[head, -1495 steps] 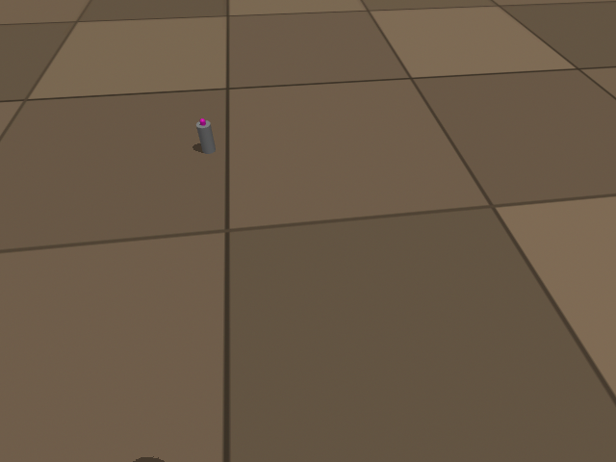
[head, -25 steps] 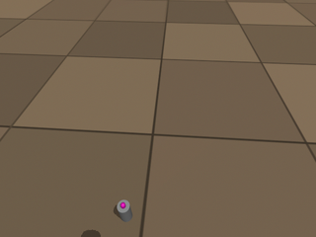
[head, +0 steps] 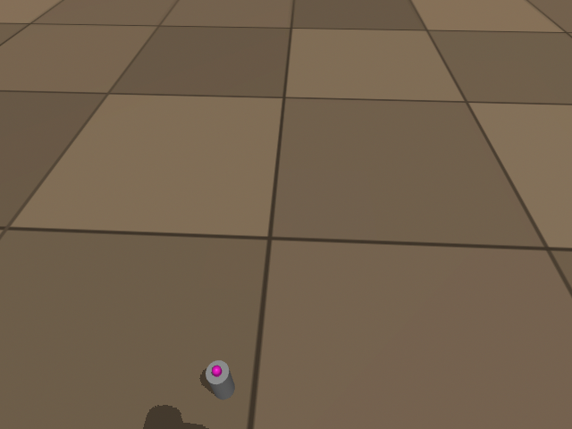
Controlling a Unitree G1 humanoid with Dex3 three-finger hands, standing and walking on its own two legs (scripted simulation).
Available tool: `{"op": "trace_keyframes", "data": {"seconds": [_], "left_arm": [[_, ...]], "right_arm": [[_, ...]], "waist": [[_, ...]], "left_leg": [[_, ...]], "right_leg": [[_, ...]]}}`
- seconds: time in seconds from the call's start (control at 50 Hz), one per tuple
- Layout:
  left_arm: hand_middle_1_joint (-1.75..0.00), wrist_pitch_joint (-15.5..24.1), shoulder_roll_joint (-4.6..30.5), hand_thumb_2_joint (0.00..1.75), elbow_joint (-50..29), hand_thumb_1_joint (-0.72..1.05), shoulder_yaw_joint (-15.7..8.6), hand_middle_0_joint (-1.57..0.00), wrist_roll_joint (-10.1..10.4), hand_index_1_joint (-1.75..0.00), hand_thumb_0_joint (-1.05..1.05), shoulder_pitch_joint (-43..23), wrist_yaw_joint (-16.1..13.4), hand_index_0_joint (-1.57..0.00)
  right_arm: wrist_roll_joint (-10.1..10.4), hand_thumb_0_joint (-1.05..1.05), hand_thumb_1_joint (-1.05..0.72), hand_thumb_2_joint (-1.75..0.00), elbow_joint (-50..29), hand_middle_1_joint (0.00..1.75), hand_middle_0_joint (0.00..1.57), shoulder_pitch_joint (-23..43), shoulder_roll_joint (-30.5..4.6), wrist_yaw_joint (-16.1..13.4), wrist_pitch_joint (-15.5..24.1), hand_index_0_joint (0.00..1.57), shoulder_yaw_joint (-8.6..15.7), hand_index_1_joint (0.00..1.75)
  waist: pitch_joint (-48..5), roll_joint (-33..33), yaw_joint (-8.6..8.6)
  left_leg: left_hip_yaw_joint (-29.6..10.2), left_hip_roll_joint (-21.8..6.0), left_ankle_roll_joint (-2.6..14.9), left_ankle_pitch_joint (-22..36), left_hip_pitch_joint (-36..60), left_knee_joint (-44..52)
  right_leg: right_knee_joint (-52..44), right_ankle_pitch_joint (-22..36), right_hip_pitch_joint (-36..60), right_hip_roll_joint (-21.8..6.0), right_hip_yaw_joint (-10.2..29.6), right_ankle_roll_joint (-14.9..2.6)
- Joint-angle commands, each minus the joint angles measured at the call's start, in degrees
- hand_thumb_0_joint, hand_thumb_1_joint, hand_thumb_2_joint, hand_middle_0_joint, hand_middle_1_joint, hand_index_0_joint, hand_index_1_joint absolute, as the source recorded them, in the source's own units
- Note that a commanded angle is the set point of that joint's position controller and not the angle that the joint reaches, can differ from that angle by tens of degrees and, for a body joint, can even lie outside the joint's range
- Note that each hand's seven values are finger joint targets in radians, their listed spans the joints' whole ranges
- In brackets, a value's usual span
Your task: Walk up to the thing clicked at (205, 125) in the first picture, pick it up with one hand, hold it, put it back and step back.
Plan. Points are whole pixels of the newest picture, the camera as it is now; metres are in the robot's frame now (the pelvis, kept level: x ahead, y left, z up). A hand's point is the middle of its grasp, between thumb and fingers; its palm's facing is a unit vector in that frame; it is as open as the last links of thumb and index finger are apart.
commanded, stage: stand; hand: left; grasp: from the side
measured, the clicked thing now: (220, 379) +0.40 +0.23 -0.69
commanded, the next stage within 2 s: step back in 0.74 s
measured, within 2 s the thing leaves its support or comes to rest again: neither
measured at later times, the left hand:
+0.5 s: hand out of the picture +0.09 +0.25 -0.15, palm faces -0.02 -0.94 -0.34, open 7.4 cm
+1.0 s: hand out of the picture +0.07 +0.26 -0.17, palm faces -0.04 -0.90 -0.43, open 7.4 cm
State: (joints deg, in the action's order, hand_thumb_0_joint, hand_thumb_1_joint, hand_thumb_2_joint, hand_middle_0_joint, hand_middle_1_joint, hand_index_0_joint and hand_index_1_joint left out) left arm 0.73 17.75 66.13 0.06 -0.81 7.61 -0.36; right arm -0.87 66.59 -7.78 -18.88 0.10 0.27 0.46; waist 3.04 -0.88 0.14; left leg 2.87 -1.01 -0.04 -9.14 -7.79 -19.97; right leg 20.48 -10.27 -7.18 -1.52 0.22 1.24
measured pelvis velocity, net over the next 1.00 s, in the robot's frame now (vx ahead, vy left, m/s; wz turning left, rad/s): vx -0.02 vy -0.03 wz -0.02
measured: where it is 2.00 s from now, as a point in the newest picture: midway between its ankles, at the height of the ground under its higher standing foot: outside the picture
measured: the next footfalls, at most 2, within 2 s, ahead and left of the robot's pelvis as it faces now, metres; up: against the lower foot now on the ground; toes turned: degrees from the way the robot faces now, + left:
left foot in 1.40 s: -0.09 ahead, +0.11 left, +0.00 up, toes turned +1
right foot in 1.82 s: -0.21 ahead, -0.14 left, +0.00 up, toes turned +1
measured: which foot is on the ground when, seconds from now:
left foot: down 0.00-1.00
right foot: down 0.00-1.00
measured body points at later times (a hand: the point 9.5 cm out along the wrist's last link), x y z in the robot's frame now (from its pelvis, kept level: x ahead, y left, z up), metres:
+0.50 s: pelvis +0.01 +0.00 +0.00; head +0.02 -0.01 +0.45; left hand +0.09 +0.30 -0.13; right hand +0.08 -0.30 -0.14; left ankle +0.02 +0.12 -0.75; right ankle +0.01 -0.13 -0.75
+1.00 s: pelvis -0.02 -0.03 -0.02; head +0.04 -0.04 +0.42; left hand +0.08 +0.30 -0.14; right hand +0.08 -0.34 -0.16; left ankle +0.02 +0.12 -0.75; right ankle +0.01 -0.13 -0.75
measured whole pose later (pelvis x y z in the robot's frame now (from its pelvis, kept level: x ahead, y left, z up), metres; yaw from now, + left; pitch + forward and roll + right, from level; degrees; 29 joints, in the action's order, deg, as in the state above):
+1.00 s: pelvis -0.02 -0.03 -0.02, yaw -1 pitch -2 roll +1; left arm -1.6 23.2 56.9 -3.1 -0.6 5.7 -0.7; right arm 0.0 58.6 -1.9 -22.1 0.4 -2.9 3.4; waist 9.8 0.0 0.1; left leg 3.2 -2.9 -0.7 -14.8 -18.2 -34.8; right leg 38.0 -17.7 -18.8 0.0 0.5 -1.1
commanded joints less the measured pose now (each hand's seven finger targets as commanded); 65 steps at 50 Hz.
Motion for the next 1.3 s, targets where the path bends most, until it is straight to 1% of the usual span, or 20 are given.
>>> {"op": "trace_keyframes", "data": {"seconds": [0.0,0.14,0.32,0.42,0.68,0.7,0.72,0.74,0.82,0.9,0.94,0.96,0.98,1.0,1.02,1.04,1.1,1.18,1.22,1.28], "left_arm": [[-0.3,0.99,12.3,0.9,-3.17,0.9,-2.19,-0.2,0.02,-0.3,0.0,-2.28,-0.69,-0.2],[-0.3,0.74,11.63,0.9,-2.95,0.9,-2.11,-0.2,0.04,-0.3,0.0,-2.75,-0.66,-0.2],[-0.3,0.94,12.3,0.9,-3.23,0.9,-2.44,-0.2,0.19,-0.3,0.0,-3.8,-0.51,-0.2],[-0.3,1.03,12.65,0.9,-3.73,0.9,-2.49,-0.2,0.04,-0.3,0.0,-4.24,-0.63,-0.2],[-0.3,0.87,12.93,0.9,-3.52,0.9,-2.4,-0.2,0.16,-0.3,0.0,-3.81,-0.44,-0.2],[-0.3,1.03,13.17,0.9,-3.8,0.9,-2.39,-0.2,0.17,-0.3,0.0,-4.05,-0.43,-0.2],[-0.3,0.29,17.58,0.9,-5.76,0.9,-4.62,-0.2,1.16,-0.3,0.0,-4.12,-0.63,-0.2],[-0.3,0.03,16.91,0.9,-6.54,0.9,-4.65,-0.2,1.44,-0.3,0.0,-3.11,-0.86,-0.2],[-0.3,-0.96,14.65,0.9,-9.46,0.9,-4.43,-0.2,1.18,-0.3,0.0,-1.77,-0.89,-0.2],[-0.3,-2.11,14.27,0.9,-10.85,0.9,-4.85,-0.2,0.08,-0.3,0.0,2.72,-0.78,-0.2],[-0.3,-2.1,14.79,0.9,-11.03,0.9,-5.4,-0.2,-0.2,-0.3,0.0,5.43,-0.64,-0.2],[-0.3,-1.91,15.81,0.9,-11.35,0.9,-5.75,-0.2,-0.32,-0.3,0.0,6.04,-0.74,-0.2],[-0.3,-1.37,18.47,0.9,-12.6,0.9,-6.44,-0.2,-0.54,-0.3,0.0,4.09,-0.79,-0.2],[-0.3,-1.06,22.74,0.9,-14.05,0.9,-7.32,-0.2,-0.78,-0.3,0.0,1.42,-0.95,-0.2],[-0.3,-0.7,24.19,0.9,-15.6,0.9,-7.56,-0.2,-1.5,-0.3,0.0,-0.03,-1.16,-0.2],[-0.3,-0.74,22.98,0.9,-16.42,0.9,-7.51,-0.2,-1.54,-0.3,0.0,-1.43,-1.39,-0.2],[-0.3,-0.94,17.89,0.9,-18.64,0.9,-6.89,-0.2,-1.46,-0.3,0.0,-8.64,-1.51,-0.2],[-0.3,-1.01,15.99,0.9,-19.54,0.9,-6.97,-0.2,-1.18,-0.3,0.0,-1.02,-1.8,-0.2],[-0.3,-1.35,15.92,0.9,-19.52,0.9,-7.61,-0.2,-0.82,-0.3,0.0,0.89,-2.27,-0.2],[-0.3,-1.88,17.49,0.9,-20.56,0.9,-8.12,-0.2,-0.75,-0.3,0.0,1.66,-2.34,-0.2]], "right_arm": [[-0.09,0.0,-0.9,-0.9,-2.96,0.3,0.2,1.39,-11.33,-0.94,1.35,0.2,1.8,0.3],[0.01,0.0,-0.9,-0.9,-2.81,0.3,0.2,2.38,-10.97,-1.07,1.61,0.2,1.7,0.3],[-0.04,0.0,-0.9,-0.9,-3.07,0.3,0.2,3.12,-11.3,-0.84,1.69,0.2,1.92,0.3],[0.01,0.0,-0.9,-0.9,-3.23,0.3,0.2,3.84,-12.12,-0.92,1.57,0.2,2.28,0.3],[0.02,0.0,-0.9,-0.9,-3.27,0.3,0.2,4.21,-12.36,-0.74,1.44,0.2,2.19,0.3],[-0.01,0.0,-0.9,-0.9,-3.31,0.3,0.2,3.88,-12.35,-0.72,1.44,0.2,2.14,0.3],[0.52,0.0,-0.9,-0.9,-4.29,0.3,0.2,5.19,-15.88,-0.57,0.46,0.2,3.52,0.3],[0.96,0.0,-0.9,-0.9,-5.09,0.3,0.2,4.01,-15.53,-0.59,0.1,0.2,3.57,0.3],[0.99,0.0,-0.9,-0.9,-7.8,0.3,0.2,4.25,-16.71,-0.37,-0.68,0.2,4.96,0.3],[0.69,0.0,-0.9,-0.9,-11.77,0.3,0.2,7.66,-17.58,-0.65,-1.62,0.2,6.06,0.3],[0.68,0.0,-0.9,-0.9,-13.61,0.3,0.2,8.99,-16.92,-0.61,-2.2,0.2,6.07,0.3],[0.94,0.0,-0.9,-0.9,-14.15,0.3,0.2,9.45,-15.74,-0.58,-2.52,0.2,5.9,0.3],[1.31,0.0,-0.9,-0.9,-14.63,0.3,0.2,8.5,-13.42,-0.46,-2.93,0.2,5.28,0.3],[1.26,0.0,-0.9,-0.9,-14.98,0.3,0.2,7.89,-11.17,-0.84,-3.53,0.2,4.67,0.3],[0.48,0.0,-0.9,-0.9,-14.55,0.3,0.2,5.49,-12.31,-1.24,-4.14,0.2,5.13,0.3],[0.66,0.0,-0.9,-0.9,-13.5,0.3,0.2,2.98,-13.72,-1.24,-4.23,0.2,5.68,0.3],[1.98,0.0,-0.9,-0.9,-11.74,0.3,0.2,-2.83,-14.03,-1.0,-3.89,0.2,5.5,0.3],[1.26,0.0,-0.9,-0.9,-13.55,0.3,0.2,-1.64,-14.66,-1.66,-3.13,0.2,4.15,0.3],[0.69,0.0,-0.9,-0.9,-15.02,0.3,0.2,0.3,-14.46,-2.02,-2.73,0.2,3.76,0.3],[-0.04,0.0,-0.9,-0.9,-16.01,0.3,0.2,-0.38,-14.66,-1.89,-2.5,0.2,3.95,0.3]], "waist": [[-3.1,1.01,0.08],[-3.19,1.46,0.04],[-2.89,1.34,0.27],[-5.35,0.98,0.32],[-3.25,0.89,0.25],[-4.72,0.82,0.35],[1.58,2.29,0.35],[0.12,1.22,0.53],[-5.66,-2.99,0.9],[-8.71,-8.37,-0.57],[-9.38,-7.89,-1.88],[-9.61,-3.24,-2.56],[-7.32,6.4,-2.23],[-4.39,14.72,-2.58],[-3.14,13.11,-2.14],[-2.23,11.48,-0.92],[-4.91,8.0,2.73],[-9.19,7.61,-2.42],[-9.49,9.4,-3.62],[-9.01,12.75,-3.3]], "left_leg": [[-6.24,-6.34,1.17,2.45,1.61,4.35],[-6.01,-6.7,0.75,7.01,3.35,4.71],[-6.0,-6.73,0.59,4.15,3.11,5.52],[-5.56,-7.11,0.9,7.61,5.59,4.01],[-5.85,-7.17,0.62,4.19,4.35,5.24],[-5.36,-7.21,0.92,5.33,4.82,4.56],[-7.06,-6.77,1.84,13.81,-0.13,-0.19],[-6.75,-7.09,2.43,16.32,-0.19,-1.26],[-8.29,-10.38,6.64,18.35,-0.04,-1.55],[-10.69,-14.99,11.56,13.75,-5.62,-4.67],[-9.68,-13.37,10.36,10.64,-9.52,-9.72],[-6.72,-9.22,8.04,6.3,-9.65,-16.26],[-1.99,-0.58,3.16,-3.08,-11.5,-26.1],[-4.47,8.17,1.45,-24.8,-17.61,-36.44],[-10.32,7.63,1.19,-29.54,-16.68,-45.33],[-11.94,6.64,1.19,-27.53,-15.93,-48.53],[-12.86,7.98,0.67,-18.48,-17.92,-50.76],[-11.24,6.78,-1.69,-18.47,-23.29,-44.63],[-10.91,4.34,-1.92,-20.69,-23.93,-38.68],[-8.46,2.35,-0.72,-21.2,-18.35,-28.19]], "right_leg": [[-4.04,5.91,-0.38,-5.86,5.42,-1.98],[-3.55,7.52,-0.39,-5.59,4.55,-1.78],[-4.38,5.65,-0.49,-5.76,4.98,-1.7],[-4.17,9.92,0.39,-6.1,4.98,-1.82],[-4.63,5.3,-0.98,-5.65,4.98,-2.01],[-4.78,7.51,0.04,-6.15,5.45,-2.05],[0.66,16.25,-5.14,-4.77,5.78,-2.44],[2.71,16.65,-4.8,-4.33,4.86,-2.63],[11.7,9.64,-5.08,-0.89,1.93,-3.07],[22.23,-6.56,-4.17,0.81,0.51,-3.74],[20.64,-3.07,-2.11,-0.06,1.95,-4.7],[14.25,4.02,-3.23,-3.55,5.72,-6.15],[2.11,13.76,-5.8,-11.16,15.46,-8.73],[-3.08,19.17,-7.18,-18.6,26.63,-14.25],[-2.77,18.06,-11.91,-21.47,30.97,-18.41],[-2.21,15.47,-13.95,-20.48,29.3,-18.22],[1.27,11.54,-8.04,-9.75,12.63,-11.16],[4.69,14.75,6.24,-11.72,14.14,-13.45],[6.14,20.88,10.55,-14.57,15.19,-15.4],[7.67,25.33,8.35,-15.45,14.57,-14.67]]}}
